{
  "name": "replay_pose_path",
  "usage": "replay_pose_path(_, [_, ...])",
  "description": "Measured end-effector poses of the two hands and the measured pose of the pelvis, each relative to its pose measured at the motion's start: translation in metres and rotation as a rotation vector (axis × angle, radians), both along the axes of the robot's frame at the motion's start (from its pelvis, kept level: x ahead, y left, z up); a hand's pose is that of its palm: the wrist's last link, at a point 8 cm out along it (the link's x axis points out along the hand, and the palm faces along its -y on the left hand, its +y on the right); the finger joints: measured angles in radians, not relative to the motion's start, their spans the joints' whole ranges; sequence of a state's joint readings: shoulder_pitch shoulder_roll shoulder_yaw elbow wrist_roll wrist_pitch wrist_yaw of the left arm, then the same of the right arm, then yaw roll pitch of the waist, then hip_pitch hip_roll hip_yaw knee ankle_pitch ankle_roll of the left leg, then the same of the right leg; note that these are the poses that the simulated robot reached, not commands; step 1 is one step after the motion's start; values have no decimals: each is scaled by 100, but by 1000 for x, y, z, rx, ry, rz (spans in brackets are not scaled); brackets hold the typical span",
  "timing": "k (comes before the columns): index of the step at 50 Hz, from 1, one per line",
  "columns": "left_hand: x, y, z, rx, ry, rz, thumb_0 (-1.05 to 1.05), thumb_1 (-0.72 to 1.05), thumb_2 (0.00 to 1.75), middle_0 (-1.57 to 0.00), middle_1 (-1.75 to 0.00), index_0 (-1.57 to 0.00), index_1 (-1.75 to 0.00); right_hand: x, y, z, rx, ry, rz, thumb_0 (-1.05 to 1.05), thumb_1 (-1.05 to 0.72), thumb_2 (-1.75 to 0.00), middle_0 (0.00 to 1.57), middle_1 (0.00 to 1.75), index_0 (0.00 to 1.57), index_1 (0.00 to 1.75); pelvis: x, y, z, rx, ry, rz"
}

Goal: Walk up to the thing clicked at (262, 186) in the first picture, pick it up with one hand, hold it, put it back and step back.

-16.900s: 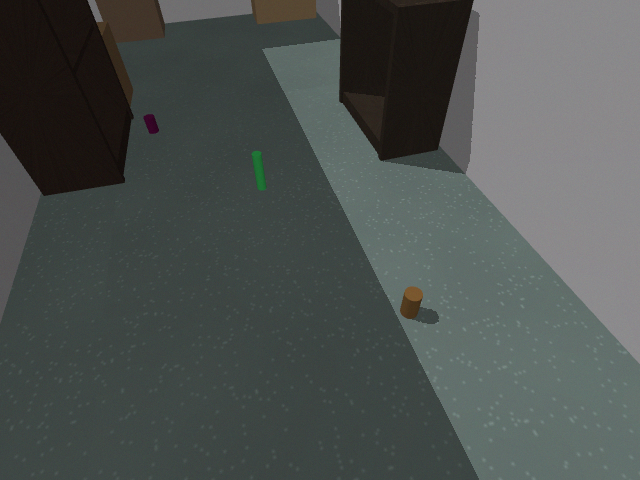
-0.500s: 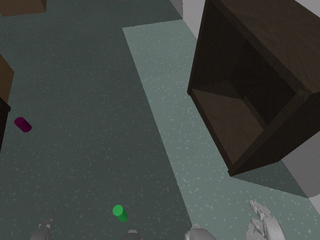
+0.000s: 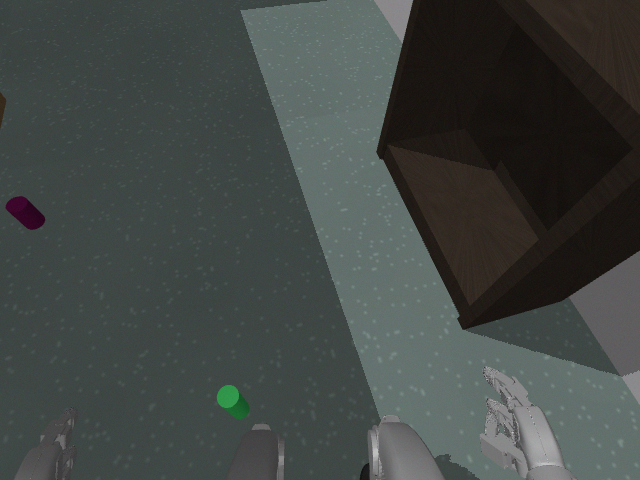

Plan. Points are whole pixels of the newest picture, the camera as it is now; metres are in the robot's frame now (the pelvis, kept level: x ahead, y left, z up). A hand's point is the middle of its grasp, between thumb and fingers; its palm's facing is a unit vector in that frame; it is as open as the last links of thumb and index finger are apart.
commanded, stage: go down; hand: left
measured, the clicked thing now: (234, 403) +0.30 +0.19 -0.55
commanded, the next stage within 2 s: none
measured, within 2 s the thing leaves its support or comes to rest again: neither
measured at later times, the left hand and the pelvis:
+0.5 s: hand (91, 443) +0.20 +0.34 -0.19, palm faces +0.11 -0.98 -0.19, open 17.4 cm; pelvis -0.05 -0.01 -0.13, yaw -1 degrees
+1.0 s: hand (90, 429) +0.23 +0.37 -0.23, palm faces +0.09 -0.98 -0.15, open 17.6 cm; pelvis -0.07 +0.00 -0.20, yaw -2 degrees
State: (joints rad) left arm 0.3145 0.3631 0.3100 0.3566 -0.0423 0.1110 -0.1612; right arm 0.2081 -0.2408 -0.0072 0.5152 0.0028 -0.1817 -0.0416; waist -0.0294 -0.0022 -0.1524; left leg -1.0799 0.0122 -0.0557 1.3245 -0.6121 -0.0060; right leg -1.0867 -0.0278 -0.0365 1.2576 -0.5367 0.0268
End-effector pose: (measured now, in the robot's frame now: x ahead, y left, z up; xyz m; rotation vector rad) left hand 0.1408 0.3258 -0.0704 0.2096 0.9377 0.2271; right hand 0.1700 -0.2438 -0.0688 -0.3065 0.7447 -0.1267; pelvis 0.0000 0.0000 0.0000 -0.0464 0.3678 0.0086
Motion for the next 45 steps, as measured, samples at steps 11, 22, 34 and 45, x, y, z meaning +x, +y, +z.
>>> replay_pose_path(11, [19,33,-57,-19,-232,-70,-1,-45,11,-6,-10,-6,-10,-7,-17,-77,-62,29,68,1,-94,-91,21,31,20,30,-30,-6,-73,-1,102,3])
replay_pose_path(22, [41,54,-89,-45,-333,-75,-1,-56,11,-7,-11,-7,-12,-33,-19,-139,-52,121,46,1,-90,-90,21,31,20,30,-45,-8,-117,-8,163,-7])
replay_pose_path(34, [55,76,-119,-63,-457,-118,-1,-59,7,-8,-9,-7,-10,-48,-26,-180,-105,153,68,1,-89,-90,21,31,20,30,-59,-5,-158,-23,188,-13])
replay_pose_path(45, [63,85,-138,-79,-504,-130,-1,-60,6,-8,-8,-7,-9,-55,-26,-206,-120,169,72,1,-90,-90,21,30,20,30,-64,-3,-185,-32,197,-18])
